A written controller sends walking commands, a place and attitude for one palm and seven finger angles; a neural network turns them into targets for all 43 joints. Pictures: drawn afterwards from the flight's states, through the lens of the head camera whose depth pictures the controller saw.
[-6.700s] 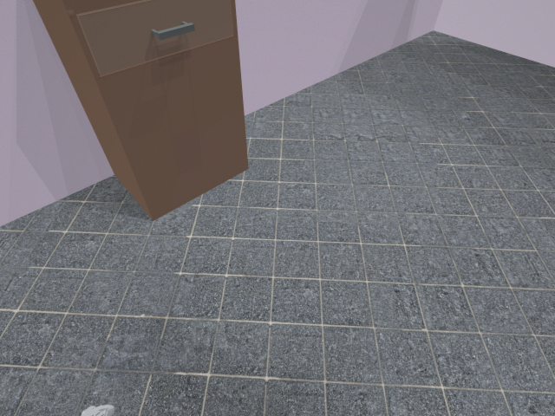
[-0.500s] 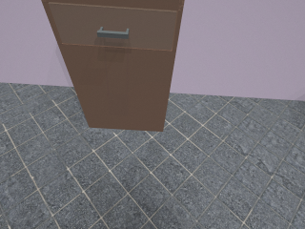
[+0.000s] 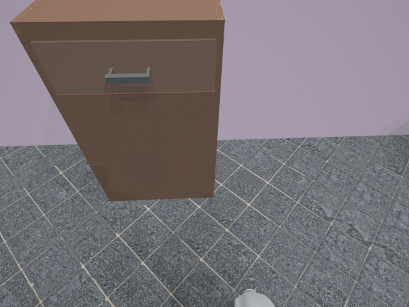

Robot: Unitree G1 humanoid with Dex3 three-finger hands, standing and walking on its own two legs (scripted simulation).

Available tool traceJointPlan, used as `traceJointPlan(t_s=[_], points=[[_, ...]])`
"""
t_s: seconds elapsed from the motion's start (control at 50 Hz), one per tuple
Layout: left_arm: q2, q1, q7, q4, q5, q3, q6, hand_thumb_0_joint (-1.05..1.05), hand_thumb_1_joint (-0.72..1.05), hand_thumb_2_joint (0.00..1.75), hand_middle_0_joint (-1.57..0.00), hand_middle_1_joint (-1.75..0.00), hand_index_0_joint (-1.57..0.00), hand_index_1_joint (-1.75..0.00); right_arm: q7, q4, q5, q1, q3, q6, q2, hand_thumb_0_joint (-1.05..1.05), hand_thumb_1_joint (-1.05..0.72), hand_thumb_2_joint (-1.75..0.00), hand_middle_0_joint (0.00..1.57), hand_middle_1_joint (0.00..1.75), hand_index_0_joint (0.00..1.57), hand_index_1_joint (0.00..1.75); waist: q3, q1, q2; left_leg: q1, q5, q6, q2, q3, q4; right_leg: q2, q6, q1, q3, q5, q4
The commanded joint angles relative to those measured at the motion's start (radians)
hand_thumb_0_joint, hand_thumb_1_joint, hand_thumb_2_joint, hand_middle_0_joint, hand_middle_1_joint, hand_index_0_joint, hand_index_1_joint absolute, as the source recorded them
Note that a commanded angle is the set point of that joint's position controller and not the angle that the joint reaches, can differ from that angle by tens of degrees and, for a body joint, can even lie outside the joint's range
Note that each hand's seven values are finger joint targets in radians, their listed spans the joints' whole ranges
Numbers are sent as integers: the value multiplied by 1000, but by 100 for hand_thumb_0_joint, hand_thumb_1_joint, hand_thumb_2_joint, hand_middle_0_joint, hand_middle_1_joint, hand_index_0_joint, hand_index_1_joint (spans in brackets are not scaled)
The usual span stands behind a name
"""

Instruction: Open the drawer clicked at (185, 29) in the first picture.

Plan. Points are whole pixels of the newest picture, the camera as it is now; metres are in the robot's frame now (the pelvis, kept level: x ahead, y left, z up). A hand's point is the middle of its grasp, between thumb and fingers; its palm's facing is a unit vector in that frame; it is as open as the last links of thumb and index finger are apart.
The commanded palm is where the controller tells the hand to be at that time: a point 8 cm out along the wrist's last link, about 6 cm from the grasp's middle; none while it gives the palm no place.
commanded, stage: take the last steps up to it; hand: left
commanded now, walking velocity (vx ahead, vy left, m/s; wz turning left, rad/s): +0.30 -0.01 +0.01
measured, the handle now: (129, 74) +0.76 +0.23 +0.05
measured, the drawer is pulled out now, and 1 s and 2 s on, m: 0.00 0.00 0.00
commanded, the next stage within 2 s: come to a stop and stand still in 0.50 s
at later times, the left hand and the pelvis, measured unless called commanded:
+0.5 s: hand out of the picture +0.12 +0.13 -0.16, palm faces +0.12 -0.97 -0.20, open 7.3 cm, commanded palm none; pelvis +0.16 -0.04 +0.01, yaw +2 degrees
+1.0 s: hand (133, 257) +0.27 +0.18 -0.17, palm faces +0.08 -0.97 -0.25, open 7.4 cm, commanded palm none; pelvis +0.22 -0.03 +0.00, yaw +1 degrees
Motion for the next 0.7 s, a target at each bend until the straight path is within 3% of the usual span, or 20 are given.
traceJointPlan(t_s=[0.0,0.02,0.04,0.06,0.08,0.1,0.12,0.14,0.18,0.24,0.26,0.36,0.48,0.52,0.56,0.58,0.6,0.62,0.64,0.68], points=[[57,-55,-1,-96,-8,18,-51,0,90,90,-20,-30,-20,-30,-11,-13,0,30,-30,-19,-174,0,-90,-90,20,30,20,30,81,54,93,-118,693,113,299,-130,67,47,-47,105,-23,-19,-178],[69,46,2,-63,-5,24,-59,0,90,90,-20,-30,-20,-30,-9,-11,5,24,-33,-19,-181,0,-90,-90,20,30,20,30,28,96,64,-140,753,90,270,-98,175,77,-54,246,-46,34,-239],[101,183,6,-18,-1,34,-70,0,90,90,-20,-30,-20,-30,-5,-12,13,17,-34,-22,-183,0,-90,-90,20,30,20,30,-51,153,30,-209,723,57,224,-66,335,73,-65,444,-32,103,-295],[182,327,18,19,7,56,-84,0,90,90,-20,-30,-20,-30,6,-29,23,22,-35,-25,-149,0,-90,-90,20,30,20,30,-158,206,-100,-411,462,14,152,-16,584,-111,-130,690,172,112,-324],[272,407,27,36,-2,76,-84,0,90,90,-20,-30,-20,-30,9,-60,28,62,-29,-22,-107,0,-90,-90,20,30,20,30,-254,189,-279,-605,-193,-21,11,13,900,-376,-241,800,570,216,-453],[267,367,30,29,-18,75,-75,0,90,90,-20,-30,-20,-30,8,-71,28,-10,-36,-11,-125,0,-90,-90,20,30,20,30,-176,189,-145,-650,-223,-1,60,-79,1033,-390,-274,679,583,92,-533],[226,268,32,12,-15,67,-74,0,90,90,-20,-30,-20,-30,15,-72,27,-55,-41,-8,-106,0,-90,-90,20,30,20,30,-77,158,-99,-667,-135,2,109,-82,1072,-354,-257,526,543,-119,-581],[179,191,34,-9,-14,54,-75,0,90,90,-20,-30,-20,-30,20,-82,19,-96,-41,-2,-90,0,-90,-90,20,30,20,30,11,130,-41,-681,-63,-1,140,-86,1061,-326,-230,383,486,-197,-615],[99,110,38,-21,-9,29,-82,0,90,90,-20,-30,-20,-30,26,-71,5,-69,-41,24,-54,0,-90,-90,20,30,20,30,63,62,-21,-602,24,-16,168,-83,994,-255,-185,197,309,-171,-653],[66,122,35,-8,-4,15,-92,0,90,90,-20,-30,-20,-30,33,-63,0,-31,-37,44,-44,0,-90,-90,20,30,20,30,52,24,-109,-566,93,-49,165,-38,868,-173,-145,154,128,-9,-667],[50,138,36,-9,0,23,-95,0,90,90,-20,-30,-20,-30,33,-71,-4,-45,-39,47,-43,0,-90,-90,20,30,20,30,48,27,-132,-577,108,-57,170,-29,830,-168,-151,169,114,18,-665],[94,209,30,20,-1,20,-103,0,90,90,-20,-30,-20,-30,50,-133,1,-211,-38,39,-68,0,-90,-90,20,30,20,30,44,67,-104,-623,149,-74,168,2,602,-169,-178,291,117,128,-654],[124,292,33,59,5,23,-96,0,90,90,-20,-30,-20,-30,55,-180,8,-362,-29,17,-83,0,-90,-90,20,30,20,30,36,114,-108,-552,92,-53,124,31,392,-202,-189,402,130,308,-571],[126,289,36,63,3,26,-88,0,90,90,-20,-30,-20,-30,51,-176,8,-348,-26,10,-88,0,-90,-90,20,30,20,30,25,101,-112,-472,101,-44,103,47,302,-187,-171,412,102,356,-510],[106,282,37,69,-4,20,-80,0,90,90,-20,-30,-20,-30,39,-134,5,-242,-27,-3,-121,0,-90,-90,20,30,20,30,-38,50,-66,-238,212,-31,82,60,153,-118,-123,348,43,392,-331],[72,294,35,57,-8,13,-75,0,90,90,-20,-30,-20,-30,30,-111,-1,-137,-45,-12,-197,0,-90,-90,20,30,20,30,-105,17,91,-51,395,16,223,-87,149,-34,-76,207,-19,191,-135],[18,305,36,47,-15,-4,-75,0,90,90,-20,-30,-20,-30,19,-97,1,-79,-52,-7,-255,0,-90,-90,20,30,20,30,-163,13,273,66,739,122,428,-296,117,52,-29,45,-71,-281,66],[25,301,50,51,-12,-8,-67,0,90,90,-20,-30,-20,-30,7,-95,10,-107,-37,9,-236,0,-90,-90,20,30,20,30,-153,34,189,-15,885,166,459,-253,109,29,-30,78,19,-395,131],[13,293,59,74,-12,-12,-50,0,90,90,-20,-30,-20,-30,-5,-102,11,-194,-18,8,-187,0,-90,-90,20,30,20,30,-121,59,174,-128,930,144,418,-189,88,-3,-17,142,64,-359,108],[15,287,57,93,-13,-15,-35,0,90,90,-20,-30,-20,-30,-16,-124,16,-304,-8,13,-161,0,-90,-90,20,30,20,30,-30,84,117,-214,965,126,377,-128,79,-23,-2,171,76,-275,42]])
